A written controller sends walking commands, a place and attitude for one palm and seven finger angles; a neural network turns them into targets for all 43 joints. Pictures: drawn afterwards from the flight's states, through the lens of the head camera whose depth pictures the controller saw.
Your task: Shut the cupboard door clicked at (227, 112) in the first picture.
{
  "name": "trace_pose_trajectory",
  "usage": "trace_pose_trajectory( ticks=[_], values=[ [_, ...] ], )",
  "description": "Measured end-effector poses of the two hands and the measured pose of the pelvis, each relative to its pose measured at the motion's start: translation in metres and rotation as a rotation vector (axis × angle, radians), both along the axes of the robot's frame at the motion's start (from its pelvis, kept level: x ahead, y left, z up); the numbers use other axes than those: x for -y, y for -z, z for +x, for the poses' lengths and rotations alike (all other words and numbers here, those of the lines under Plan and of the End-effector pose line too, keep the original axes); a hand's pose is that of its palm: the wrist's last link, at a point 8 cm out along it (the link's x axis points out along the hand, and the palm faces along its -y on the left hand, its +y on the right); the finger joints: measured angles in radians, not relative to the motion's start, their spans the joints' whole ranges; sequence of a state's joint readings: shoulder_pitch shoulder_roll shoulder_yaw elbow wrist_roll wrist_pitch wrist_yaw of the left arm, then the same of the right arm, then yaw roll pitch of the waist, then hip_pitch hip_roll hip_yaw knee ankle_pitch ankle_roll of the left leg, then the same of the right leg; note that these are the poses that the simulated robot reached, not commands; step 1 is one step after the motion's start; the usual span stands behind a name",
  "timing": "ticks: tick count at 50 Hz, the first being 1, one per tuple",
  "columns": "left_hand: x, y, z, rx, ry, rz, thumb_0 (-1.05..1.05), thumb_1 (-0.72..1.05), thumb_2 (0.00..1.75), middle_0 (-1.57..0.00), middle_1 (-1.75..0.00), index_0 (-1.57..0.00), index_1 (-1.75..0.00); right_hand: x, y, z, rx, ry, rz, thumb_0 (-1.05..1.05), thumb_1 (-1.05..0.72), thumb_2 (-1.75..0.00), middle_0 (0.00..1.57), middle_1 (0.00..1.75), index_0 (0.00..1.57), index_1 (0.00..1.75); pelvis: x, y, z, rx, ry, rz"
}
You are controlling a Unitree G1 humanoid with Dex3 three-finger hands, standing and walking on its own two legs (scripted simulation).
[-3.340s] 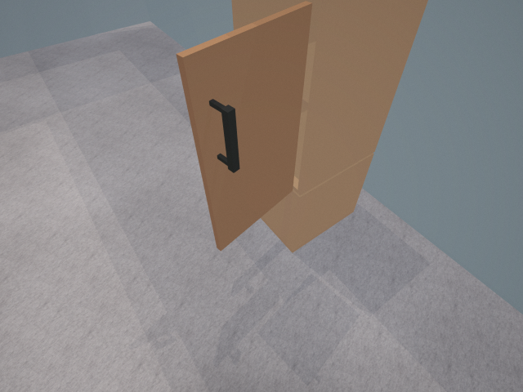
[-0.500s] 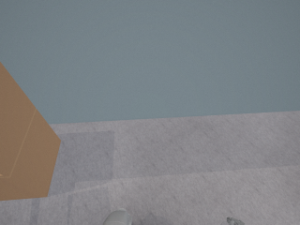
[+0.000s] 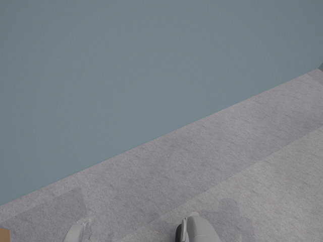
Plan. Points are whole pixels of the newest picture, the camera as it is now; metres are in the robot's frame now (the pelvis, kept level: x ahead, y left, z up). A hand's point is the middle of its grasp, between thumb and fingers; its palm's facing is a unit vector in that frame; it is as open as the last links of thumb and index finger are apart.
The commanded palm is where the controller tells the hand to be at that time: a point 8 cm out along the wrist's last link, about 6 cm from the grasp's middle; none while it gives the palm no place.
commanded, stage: walk to a spot facing it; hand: left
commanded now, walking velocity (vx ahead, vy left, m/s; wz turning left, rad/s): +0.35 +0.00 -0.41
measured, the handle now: out of the picture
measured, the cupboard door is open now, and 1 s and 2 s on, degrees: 100 100 100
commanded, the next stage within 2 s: turn to face it in 0.34 s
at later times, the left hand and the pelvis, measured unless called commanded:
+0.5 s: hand (132, 211) +0.22 +0.09 -0.15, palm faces -0.01 -0.97 -0.24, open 7.3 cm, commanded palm none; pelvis +0.24 -0.09 +0.01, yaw -6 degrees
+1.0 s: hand (145, 128) +0.52 +0.07 -0.16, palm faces +0.14 -0.97 -0.22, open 7.3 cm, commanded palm none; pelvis +0.43 -0.14 +0.01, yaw +8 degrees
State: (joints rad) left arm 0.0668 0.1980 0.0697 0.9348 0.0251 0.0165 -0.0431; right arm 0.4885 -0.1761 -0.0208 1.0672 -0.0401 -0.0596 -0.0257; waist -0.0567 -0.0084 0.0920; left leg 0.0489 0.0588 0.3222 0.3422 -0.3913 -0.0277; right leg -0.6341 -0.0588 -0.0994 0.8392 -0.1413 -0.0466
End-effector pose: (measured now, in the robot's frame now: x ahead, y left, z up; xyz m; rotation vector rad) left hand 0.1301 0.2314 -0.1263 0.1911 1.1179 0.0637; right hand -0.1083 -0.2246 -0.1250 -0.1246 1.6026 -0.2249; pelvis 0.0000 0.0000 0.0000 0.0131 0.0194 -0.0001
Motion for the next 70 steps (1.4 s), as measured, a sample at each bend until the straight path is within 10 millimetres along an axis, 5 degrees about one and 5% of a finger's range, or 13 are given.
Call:
trace_pose_trajectory(
  ticks=[4,7,11,15,19,27,33,37,46,52,56,62,70],
  values=[
    [0.034,0.007,0.076,0.060,0.072,0.000,0.01,0.91,0.90,-0.20,-0.30,-0.19,-0.30,-0.001,0.010,0.001,-0.115,0.074,0.052,0.01,-0.91,-0.90,0.20,0.30,0.20,0.30,0.020,0.015,0.047,0.002,0.030,0.004],
    [0.054,0.012,0.105,0.089,0.071,0.009,0.01,0.91,0.90,-0.20,-0.30,-0.20,-0.30,0.009,0.020,0.034,-0.127,0.116,0.082,0.01,-0.91,-0.90,0.20,0.30,0.20,0.30,0.040,0.021,0.078,0.015,0.061,0.022],
    [0.070,0.006,0.103,-0.016,0.051,0.026,0.00,0.91,0.90,-0.20,-0.30,-0.20,-0.30,0.035,0.022,0.128,0.043,0.118,0.070,0.01,-0.91,-0.90,0.20,0.30,0.20,0.30,0.058,0.005,0.112,0.023,0.079,0.024],
    [0.065,-0.008,0.105,-0.077,0.005,0.084,-0.02,0.96,0.90,-0.20,-0.30,-0.20,-0.30,0.060,0.018,0.232,0.237,0.076,0.061,0.01,-0.91,-0.90,0.20,0.30,0.20,0.30,0.072,-0.007,0.147,0.004,0.093,0.029],
    [0.070,-0.014,0.101,-0.157,-0.027,0.099,-0.01,0.95,0.90,-0.20,-0.30,-0.20,-0.30,0.084,0.015,0.314,0.349,0.047,0.038,0.01,-0.93,-0.90,0.20,0.30,0.20,0.30,0.080,-0.011,0.185,0.000,0.106,0.028],
    [0.105,-0.002,0.082,-0.351,-0.119,0.044,0.00,0.92,0.90,-0.20,-0.30,-0.20,-0.30,0.100,0.013,0.441,0.420,-0.029,0.034,0.00,-0.92,-0.90,0.19,0.30,0.20,0.30,0.089,-0.006,0.263,0.008,0.088,0.026],
    [0.126,0.008,0.095,-0.480,-0.193,-0.018,0.01,0.91,0.90,-0.20,-0.30,-0.20,-0.30,0.090,0.015,0.504,0.390,-0.097,0.034,0.00,-0.91,-0.90,0.20,0.30,0.20,0.30,0.092,0.000,0.325,0.017,0.015,0.010],
    [0.122,0.020,0.143,-0.466,-0.203,-0.021,0.01,0.91,0.90,-0.20,-0.30,-0.20,-0.30,0.093,0.023,0.516,0.352,-0.104,0.015,0.00,-0.91,-0.90,0.20,0.30,0.20,0.30,0.092,0.009,0.358,0.004,-0.003,-0.022],
    [0.111,0.012,0.314,-0.140,-0.212,0.017,0.01,0.92,0.90,-0.20,-0.30,-0.20,-0.30,0.117,0.010,0.523,0.139,-0.175,0.014,0.00,-0.91,-0.90,0.20,0.30,0.20,0.30,0.116,-0.004,0.405,-0.031,-0.099,-0.030],
    [0.126,0.001,0.399,-0.015,-0.191,0.045,0.01,0.92,0.90,-0.20,-0.30,-0.20,-0.30,0.157,0.009,0.562,0.142,-0.174,0.006,0.01,-0.90,-0.90,0.20,0.30,0.21,0.30,0.151,-0.003,0.439,-0.044,-0.162,-0.035],
    [0.146,-0.005,0.439,0.077,-0.196,0.077,0.01,0.91,0.90,-0.20,-0.30,-0.20,-0.30,0.194,0.025,0.600,0.151,-0.199,0.006,0.01,-0.90,-0.90,0.20,0.30,0.21,0.30,0.177,0.008,0.465,-0.048,-0.215,-0.014],
    [0.174,-0.021,0.431,0.078,-0.285,0.095,0.01,0.91,0.90,-0.20,-0.30,-0.20,-0.30,0.226,0.021,0.684,0.211,-0.313,0.002,0.01,-0.91,-0.90,0.20,0.30,0.20,0.30,0.199,-0.002,0.487,-0.014,-0.314,0.028],
    [0.196,-0.014,0.353,-0.067,-0.489,0.077,0.00,0.92,0.90,-0.21,-0.30,-0.20,-0.30,0.207,0.003,0.799,0.351,-0.515,0.037,0.01,-0.91,-0.90,0.19,0.30,0.20,0.30,0.215,-0.009,0.506,-0.006,-0.438,0.038]
  ],
)
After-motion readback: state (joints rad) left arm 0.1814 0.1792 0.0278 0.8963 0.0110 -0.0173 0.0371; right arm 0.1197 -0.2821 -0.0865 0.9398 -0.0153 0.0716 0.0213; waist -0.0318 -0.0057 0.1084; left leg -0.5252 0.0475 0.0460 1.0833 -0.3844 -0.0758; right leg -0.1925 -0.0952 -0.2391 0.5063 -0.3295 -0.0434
